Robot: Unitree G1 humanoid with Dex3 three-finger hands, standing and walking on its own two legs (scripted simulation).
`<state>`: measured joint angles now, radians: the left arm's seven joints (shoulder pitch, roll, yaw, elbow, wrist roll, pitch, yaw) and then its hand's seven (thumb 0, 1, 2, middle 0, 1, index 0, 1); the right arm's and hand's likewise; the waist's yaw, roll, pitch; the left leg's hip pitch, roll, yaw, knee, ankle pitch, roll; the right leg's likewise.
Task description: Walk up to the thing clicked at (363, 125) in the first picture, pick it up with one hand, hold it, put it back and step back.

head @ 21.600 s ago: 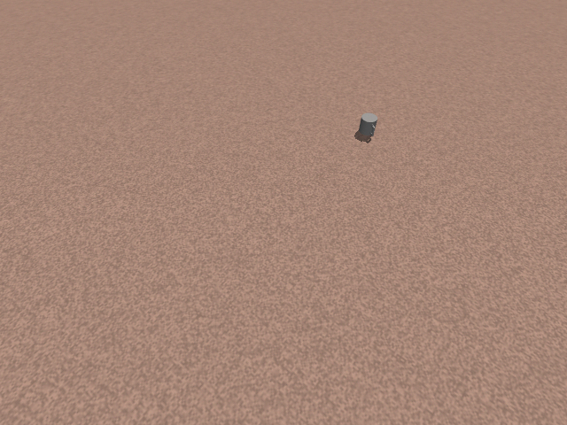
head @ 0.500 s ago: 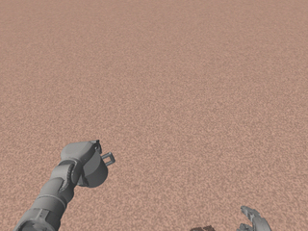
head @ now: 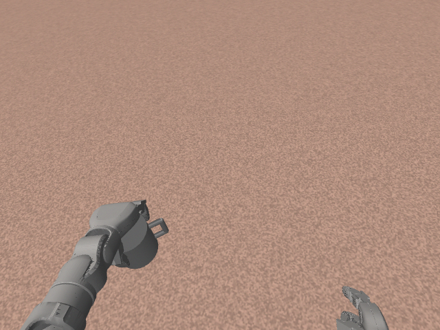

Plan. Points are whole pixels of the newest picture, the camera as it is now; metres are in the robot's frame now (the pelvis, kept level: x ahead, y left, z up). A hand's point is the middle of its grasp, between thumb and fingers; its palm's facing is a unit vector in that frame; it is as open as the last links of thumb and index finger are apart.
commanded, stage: hold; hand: left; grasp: from above
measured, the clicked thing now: (139, 237) +0.32 +0.20 -0.07
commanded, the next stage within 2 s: crouch in 0.92 s
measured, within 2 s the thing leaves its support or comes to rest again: neither
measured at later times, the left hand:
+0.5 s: hand (120, 236) +0.29 +0.22 -0.02, palm faces -0.44 -0.06 -0.90, open 11.6 cm
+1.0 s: hand (122, 235) +0.30 +0.22 -0.02, palm faces -0.45 -0.06 -0.89, open 11.6 cm
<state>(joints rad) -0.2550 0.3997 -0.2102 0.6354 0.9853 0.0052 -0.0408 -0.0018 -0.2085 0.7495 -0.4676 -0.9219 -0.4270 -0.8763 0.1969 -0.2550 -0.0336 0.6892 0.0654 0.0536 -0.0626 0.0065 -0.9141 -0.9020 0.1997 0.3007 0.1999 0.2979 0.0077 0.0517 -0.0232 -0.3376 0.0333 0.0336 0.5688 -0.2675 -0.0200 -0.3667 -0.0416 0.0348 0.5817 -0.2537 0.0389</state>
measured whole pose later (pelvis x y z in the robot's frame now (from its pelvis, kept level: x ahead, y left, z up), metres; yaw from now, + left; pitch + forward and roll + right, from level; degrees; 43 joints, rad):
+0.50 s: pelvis +0.00 +0.00 +0.01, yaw +0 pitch +1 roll +1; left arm -0.24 0.41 -0.21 0.58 0.97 0.01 -0.08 0.00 -0.21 0.75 -0.46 -0.93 -0.43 -0.88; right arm 0.17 -0.25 -0.02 0.68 0.07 0.06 -0.07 0.01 -0.92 -0.90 0.20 0.30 0.20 0.30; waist 0.02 0.06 -0.01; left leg -0.28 0.03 0.04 0.51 -0.24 -0.02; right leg -0.31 -0.04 0.04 0.53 -0.23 0.04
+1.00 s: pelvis +0.00 +0.00 +0.01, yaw +0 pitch +1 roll +1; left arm -0.24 0.40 -0.21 0.59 0.98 0.01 -0.07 0.00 -0.20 0.75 -0.46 -0.93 -0.42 -0.88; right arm 0.18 -0.25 -0.03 0.68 0.07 0.07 -0.07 0.01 -0.92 -0.90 0.20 0.30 0.20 0.30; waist 0.02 0.06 -0.01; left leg -0.26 0.03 0.04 0.49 -0.24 -0.02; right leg -0.30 -0.04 0.04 0.51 -0.22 0.04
